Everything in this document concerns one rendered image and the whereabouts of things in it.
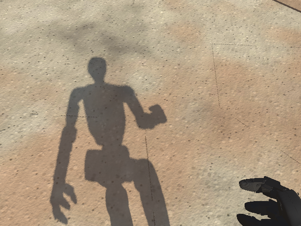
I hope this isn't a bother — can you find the right robot hand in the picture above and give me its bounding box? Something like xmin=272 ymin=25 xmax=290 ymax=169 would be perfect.
xmin=236 ymin=176 xmax=301 ymax=226

